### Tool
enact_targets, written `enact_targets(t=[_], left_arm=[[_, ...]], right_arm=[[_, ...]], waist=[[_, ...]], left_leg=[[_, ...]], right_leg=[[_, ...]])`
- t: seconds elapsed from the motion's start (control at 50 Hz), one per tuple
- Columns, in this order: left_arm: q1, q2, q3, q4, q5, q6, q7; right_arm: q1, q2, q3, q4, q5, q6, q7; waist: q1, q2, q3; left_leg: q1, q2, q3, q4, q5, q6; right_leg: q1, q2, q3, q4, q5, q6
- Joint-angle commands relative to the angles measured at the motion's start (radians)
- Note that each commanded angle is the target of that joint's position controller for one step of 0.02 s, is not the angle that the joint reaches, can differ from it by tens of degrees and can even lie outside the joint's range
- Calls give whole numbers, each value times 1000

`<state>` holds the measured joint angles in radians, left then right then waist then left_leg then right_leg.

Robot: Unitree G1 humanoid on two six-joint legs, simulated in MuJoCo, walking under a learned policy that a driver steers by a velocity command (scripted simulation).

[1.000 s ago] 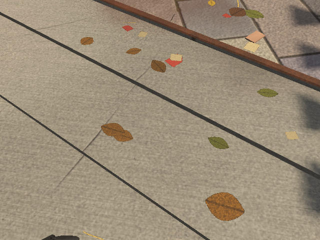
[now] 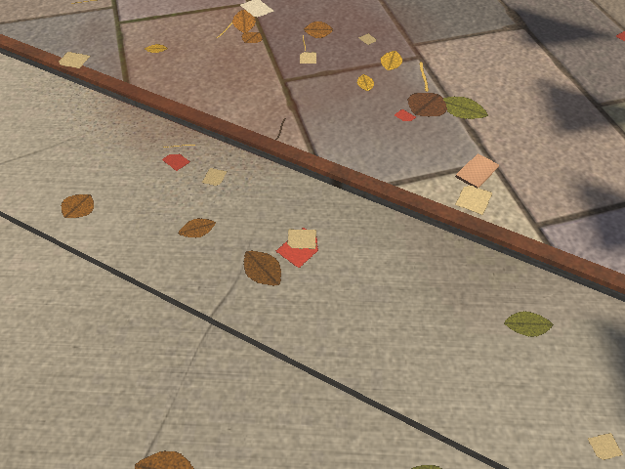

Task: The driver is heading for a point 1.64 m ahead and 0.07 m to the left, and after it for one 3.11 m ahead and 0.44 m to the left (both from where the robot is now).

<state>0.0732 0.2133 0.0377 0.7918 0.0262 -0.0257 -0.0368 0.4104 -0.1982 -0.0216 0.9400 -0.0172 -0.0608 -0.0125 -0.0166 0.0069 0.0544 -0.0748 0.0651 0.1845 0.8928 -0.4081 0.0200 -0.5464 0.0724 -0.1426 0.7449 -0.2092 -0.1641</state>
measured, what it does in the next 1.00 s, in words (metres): climbs: left foot, then right foot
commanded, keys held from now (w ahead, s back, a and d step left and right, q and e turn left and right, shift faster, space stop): w+e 0.12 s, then w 0.44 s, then no key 0.44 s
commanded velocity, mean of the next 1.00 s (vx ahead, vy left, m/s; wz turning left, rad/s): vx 0.38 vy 0.00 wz -0.19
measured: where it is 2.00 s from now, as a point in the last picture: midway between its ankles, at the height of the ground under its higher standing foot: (324, 466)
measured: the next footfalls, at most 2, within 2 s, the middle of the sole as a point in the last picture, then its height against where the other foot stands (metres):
left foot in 0.50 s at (272, 467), level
right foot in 0.94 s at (374, 406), level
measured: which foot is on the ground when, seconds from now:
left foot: up 0.00-0.48, down 0.50-1.00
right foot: down 0.00-0.52, up 0.54-0.92, down 0.94-1.00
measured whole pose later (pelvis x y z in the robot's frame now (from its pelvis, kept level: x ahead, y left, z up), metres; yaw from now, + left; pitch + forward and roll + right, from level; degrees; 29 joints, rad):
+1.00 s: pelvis +0.46 +0.02 +0.05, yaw -10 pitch -1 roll -2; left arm 0.14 0.16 0.00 0.90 0.01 -0.01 0.02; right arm 0.33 -0.19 0.00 0.96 0.00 -0.04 -0.02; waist -0.04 0.05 0.07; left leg -0.07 -0.01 0.05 0.39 -0.24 0.05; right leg -0.39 0.04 -0.06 0.60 -0.27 -0.06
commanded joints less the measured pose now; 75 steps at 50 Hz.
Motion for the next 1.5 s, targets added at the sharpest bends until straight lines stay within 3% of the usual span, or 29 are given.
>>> enact_targets(t=[0.02, 0.04, 0.06, 0.1, 0.14, 0.22, 0.32, 0.4, 0.46, 0.5, 0.52, 0.54, 0.56, 0.58, 0.6, 0.64, 0.68, 0.72, 0.84, 0.92, 0.94, 0.96, 0.98, 1.0, 1.02, 1.04, 1.1, 1.18, 1.5], left_arm=[[262, 273, 90, 30, -21, 15, 30], [233, 220, 79, 34, -22, 9, 34], [196, 185, 71, 32, -22, 0, 38], [154, 139, 56, 25, -24, -18, 40], [185, 152, 57, 32, -26, -36, 36], [255, 161, 55, 38, -24, -43, 30], [358, 178, 54, 60, -20, -54, 30], [383, 188, 50, 68, -8, -57, 41], [337, 209, 51, 66, -5, -60, 49], [318, 209, 47, 70, -8, -60, 44], [322, 155, 28, 41, -11, -63, 43], [453, 82, 17, 35, -43, -61, 38], [405, 159, 28, 54, -6, -53, 45], [335, 157, 31, 43, -7, -53, 39], [296, 136, 23, 35, -9, -53, 36], [307, 116, 18, 41, 3, -28, 32], [321, 100, 15, 50, 5, -12, 29], [309, 86, 10, 55, 6, -2, 27], [134, 42, -19, 30, 1, 12, 39], [136, 48, -21, 52, -6, 8, 59], [157, 44, -21, 64, -6, 5, 64], [156, 73, -13, 81, -7, 1, 66], [156, 97, 0, 98, -16, 4, 68], [162, 72, -6, 107, -28, 18, 71], [151, 57, -7, 107, -17, 24, 70], [134, 50, -9, 115, -8, 26, 73], [111, 46, -1, 152, -14, 33, 85], [102, 30, 3, 204, -22, 34, 81], [114, -10, -20, 366, -21, 55, 77]], right_arm=[[-129, -153, -35, -191, 4, -41, 21], [-127, -148, -31, -190, 6, -49, 20], [-121, -134, -32, -187, 0, -44, 17], [-77, -119, -29, -182, -23, -6, 13], [-88, -110, -29, -194, -29, 21, 18], [-234, -104, -22, -241, -26, 33, 28], [-373, -117, -21, -281, -18, 26, 35], [-448, -129, -21, -315, -14, 15, 42], [-349, -147, -31, -295, -12, 5, 36], [-97, -182, -52, -213, -19, -8, 13], [71, -254, -69, -191, -42, -18, -2], [91, -353, -95, -172, -48, -11, 4], [16, -261, -78, -183, -17, -2, 17], [-87, -194, -59, -200, -6, -3, 21], [-127, -154, -46, -199, -8, -10, 23], [-132, -117, -29, -172, 2, -26, 20], [-99, -125, -27, -143, 7, -44, 22], [-87, -139, -26, -124, 8, -44, 17], [-41, -129, -11, -65, 5, -12, 3], [-23, -123, -11, -30, 4, 6, -3], [-40, -122, -9, -26, 9, 10, -6], [4, -100, -5, -12, 14, 13, -7], [76, -82, 3, 16, 20, 17, -11], [90, -84, 11, 24, 17, 28, -14], [55, -118, 3, 28, 6, 34, -15], [35, -106, 3, 34, 1, 41, -15], [35, -58, 19, 73, 1, 60, -22], [16, -63, 28, 107, 2, 55, -29], [2, -23, 57, 180, 2, 45, -37]], waist=[[105, -44, -200], [71, 38, -103], [26, 64, -44], [-23, 20, -50], [-25, 2, -65], [27, -25, -17], [96, -53, -20], [110, -72, -3], [46, -89, -16], [-71, -35, -148], [-130, 59, -273], [-57, 318, -341], [-40, 131, -246], [-12, 45, -118], [2, 2, -71], [40, 49, -63], [52, 73, -92], [58, 85, -107], [14, 102, -69], [6, 103, -71], [24, 85, -66], [11, -19, -78], [-5, -96, -134], [-6, -115, -208], [9, -60, -153], [7, -29, -116], [11, -21, -39], [17, 18, -57], [21, 40, -10]], left_leg=[[-653, -25, -245, 569, 63, 7], [-625, 10, -232, 478, 103, 7], [-584, 38, -234, 388, 109, -2], [-477, 53, -234, 308, 106, -29], [-486, 55, -212, 261, 133, -45], [-552, 66, -175, 15, 268, -70], [-607, 43, -171, -177, 397, -49], [-592, 8, -161, -267, 350, -15], [-403, -45, -146, -350, 252, 35], [-69, -78, -132, -443, 271, 79], [171, 135, -357, -466, 163, 130], [360, 365, -834, -579, 151, 258], [263, 326, -872, -626, 82, 242], [122, 298, -691, -625, 200, 230], [34, 253, -564, -634, 430, 212], [-41, 182, -380, -629, 806, 175], [-43, 160, -300, -617, 1060, 173], [-31, 141, -244, -619, 1138, 176], [-15, 105, -179, -606, 1082, 150], [4, 139, -221, -539, 991, 142], [-15, 136, -229, -512, 921, 130], [-44, 94, -217, -488, 844, 87], [-79, 55, -195, -463, 699, 38], [-105, 16, -184, -481, 406, 5], [-114, 0, -177, -499, 266, 0], [-105, -3, -183, -534, 209, 0], [-79, 25, -202, -583, 239, 3], [-41, 50, -205, -574, 369, 2], [-97, 77, -266, -653, 205, 12]], right_leg=[[657, -378, 778, -473, -116, -241], [525, -349, 689, -491, -19, -203], [430, -293, 592, -501, 74, -163], [324, -215, 455, -516, 194, -139], [318, -184, 405, -535, 235, -142], [334, -160, 367, -604, 158, -102], [521, -198, 366, -583, 259, -65], [614, -236, 368, -529, 392, -54], [597, -247, 344, -433, 625, -11], [527, -180, 278, -130, 750, 24], [352, -122, 237, 154, 454, 45], [28, 63, 161, 465, -254, 87], [-57, 4, 258, 548, -256, 69], [-58, -34, 256, 541, -172, 74], [-28, -62, 243, 503, -132, 84], [42, -87, 214, 447, -127, 113], [68, -67, 192, 417, -107, 135], [53, -63, 167, 379, -69, 153], [78, -89, 103, 45, 18, 167], [194, -75, 94, -131, 17, 134], [252, -73, 93, -214, 60, 119], [349, -78, 108, -262, 233, 103], [459, -127, 181, -226, 406, 61], [516, -192, 281, -246, 347, 19], [475, -210, 298, -263, 332, 11], [441, -206, 288, -256, 327, 12], [359, -151, 241, -245, 290, 49], [361, -121, 220, -253, 251, 65], [379, -101, 206, -332, 156, 106]])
